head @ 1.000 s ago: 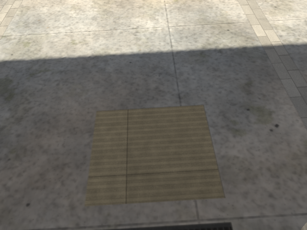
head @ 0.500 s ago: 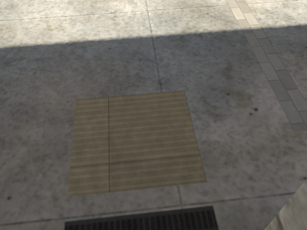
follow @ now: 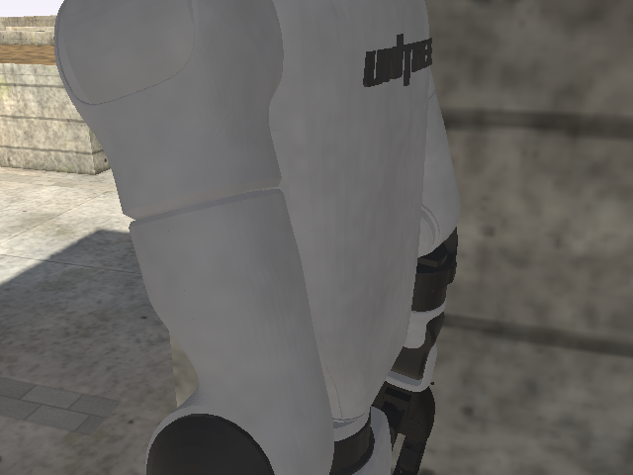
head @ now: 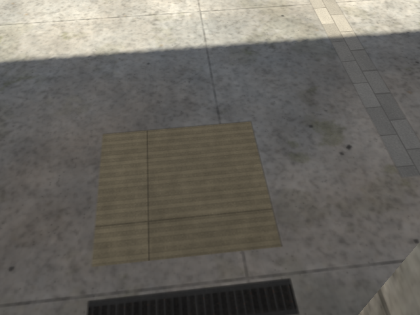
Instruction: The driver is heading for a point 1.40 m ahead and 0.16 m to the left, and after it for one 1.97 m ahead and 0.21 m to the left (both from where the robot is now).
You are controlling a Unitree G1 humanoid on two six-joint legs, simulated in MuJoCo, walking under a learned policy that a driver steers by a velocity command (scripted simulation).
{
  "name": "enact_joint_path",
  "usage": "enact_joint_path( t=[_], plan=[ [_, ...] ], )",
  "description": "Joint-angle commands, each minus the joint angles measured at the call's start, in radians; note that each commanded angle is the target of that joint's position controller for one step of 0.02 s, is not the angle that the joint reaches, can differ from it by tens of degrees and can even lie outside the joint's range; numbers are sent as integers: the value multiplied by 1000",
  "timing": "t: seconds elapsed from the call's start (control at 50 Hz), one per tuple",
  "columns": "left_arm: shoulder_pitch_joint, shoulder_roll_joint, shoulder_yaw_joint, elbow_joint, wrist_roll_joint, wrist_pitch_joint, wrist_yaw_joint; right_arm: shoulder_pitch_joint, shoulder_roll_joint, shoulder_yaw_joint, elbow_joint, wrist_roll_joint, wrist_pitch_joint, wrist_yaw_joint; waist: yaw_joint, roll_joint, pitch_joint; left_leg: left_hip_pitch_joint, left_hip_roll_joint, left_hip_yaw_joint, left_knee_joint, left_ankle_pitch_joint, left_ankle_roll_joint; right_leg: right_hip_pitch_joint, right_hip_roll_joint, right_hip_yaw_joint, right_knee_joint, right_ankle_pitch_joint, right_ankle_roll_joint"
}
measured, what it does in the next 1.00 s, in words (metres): goes down: left foot 0.21 m lower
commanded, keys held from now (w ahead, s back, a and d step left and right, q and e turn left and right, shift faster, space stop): no key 0.22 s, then w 0.78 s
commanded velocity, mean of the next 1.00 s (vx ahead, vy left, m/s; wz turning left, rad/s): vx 0.28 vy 0.00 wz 0.00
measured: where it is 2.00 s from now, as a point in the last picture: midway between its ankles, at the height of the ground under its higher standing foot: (207, 240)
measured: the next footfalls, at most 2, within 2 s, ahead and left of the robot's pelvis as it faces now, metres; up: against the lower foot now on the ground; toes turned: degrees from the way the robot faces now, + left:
left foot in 0.86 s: +0.26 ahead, +0.12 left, -0.21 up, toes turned +3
right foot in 1.30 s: +0.65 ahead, -0.08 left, -0.41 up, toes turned -2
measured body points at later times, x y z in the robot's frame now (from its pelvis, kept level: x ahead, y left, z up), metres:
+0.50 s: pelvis +0.05 -0.01 -0.03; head +0.06 -0.02 +0.42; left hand +0.06 +0.25 -0.17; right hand -0.04 -0.25 -0.18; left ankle -0.05 +0.10 -0.73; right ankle +0.01 -0.12 -0.72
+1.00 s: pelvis +0.29 +0.04 -0.23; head +0.29 +0.04 +0.22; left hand +0.32 +0.30 -0.37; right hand +0.15 -0.22 -0.36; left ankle +0.22 +0.11 -0.93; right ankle +0.24 -0.12 -0.72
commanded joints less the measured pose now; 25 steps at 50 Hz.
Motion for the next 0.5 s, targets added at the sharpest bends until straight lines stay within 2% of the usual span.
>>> enact_joint_path(
  t=[0.02, 0.22, 0.24, 0.28, 0.3, 0.32, 0.34, 0.36, 0.38, 0.4, 0.42, 0.44, 0.46, 0.48, 0.5],
  plan=[
    [85, 103, 12, -7, 0, -4, 1, 73, -96, -11, 1, 0, -4, -1, -1, -1, 9, -17, -15, -9, -92, 279, 9, -20, 42, -59, -88, 180, -19],
    [108, 104, 3, -4, -1, -2, 2, 82, -98, -7, 6, 1, -5, -1, -2, -2, 11, -23, -15, -12, -89, 276, 9, -21, 42, -58, -87, 183, -19],
    [125, 118, 8, 2, 3, -2, 5, 92, -113, -14, 9, -1, -4, -5, -2, -5, 9, -21, -19, -7, -96, 162, 14, -20, 44, -59, -99, 84, -27],
    [129, 170, 31, -8, 21, -6, 21, 90, -158, -38, -4, -13, -7, -19, -1, -2, 62, -85, -14, -27, -109, -197, 49, -64, 34, -30, -123, -235, -69],
    [131, 173, 38, -16, 28, -11, 31, 90, -161, -46, -12, -16, -10, -28, 0, 4, 93, -123, 6, -55, -119, -297, 79, -92, 18, -2, -131, -328, -97],
    [119, 170, 45, -18, 30, -14, 40, 120, -141, -53, -17, -16, -23, -45, -5, 5, 114, -151, 37, -87, -131, -353, 108, -119, 3, 24, -122, -385, -127],
    [87, 137, 45, -30, 30, -27, 53, 154, -126, -53, -3, -13, -35, -55, -21, 31, 106, -128, 64, -138, -148, -364, 142, -140, 8, 20, -69, -355, -136],
    [62, 93, 37, -36, 32, -37, 60, 196, -130, -60, 3, -17, -45, -69, -40, 63, 92, -67, 103, -198, -159, -364, 182, -198, 17, 1, 2, -291, -137],
    [-11, 64, 35, -68, 36, -45, 61, 267, -111, -53, 25, -30, -51, -75, -63, 93, 82, 10, 149, -280, -164, -337, 229, -270, 39, -32, 95, -198, -131],
    [-23, 25, 26, -76, 40, -53, 60, 276, -117, -56, 18, -36, -52, -88, -61, 133, 78, 33, 195, -350, -143, -282, 268, -324, 39, -61, 189, -123, -136],
    [-19, 24, 28, -82, 44, -63, 62, 278, -109, -48, 8, -35, -51, -92, -47, 118, 68, 19, 225, -403, -122, -216, 294, -335, 48, -68, 246, -96, -140],
    [-11, 2, 25, -82, 63, -64, 55, 285, -114, -46, 5, -33, -48, -101, -35, 115, 38, 11, 242, -426, -88, -173, 309, -326, 61, -61, 290, -76, -154],
    [5, 17, 32, -85, 69, -63, 53, 249, -106, -40, -10, -34, -44, -107, -7, 87, 40, -47, 237, -402, -52, -167, 304, -299, 68, -68, 294, -74, -164],
    [34, 35, 40, -83, 68, -63, 52, 225, -103, -36, -22, -33, -44, -107, 18, 51, 40, -125, 200, -342, 10, -156, 285, -231, 73, -68, 271, -61, -175],
    [114, 59, 48, -71, 66, -57, 50, 164, -99, -35, -46, -34, -48, -104, 71, -26, 14, -294, 134, -249, 159, -98, 247, -52, 58, -18, 202, -16, -200]
  ],
)
Velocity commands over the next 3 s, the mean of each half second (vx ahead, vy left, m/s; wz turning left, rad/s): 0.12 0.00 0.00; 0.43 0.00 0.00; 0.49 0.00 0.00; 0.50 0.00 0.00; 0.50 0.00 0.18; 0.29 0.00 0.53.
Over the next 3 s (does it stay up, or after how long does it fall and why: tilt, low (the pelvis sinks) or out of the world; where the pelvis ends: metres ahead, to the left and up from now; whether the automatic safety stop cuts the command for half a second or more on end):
stays up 1.36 0.05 -0.41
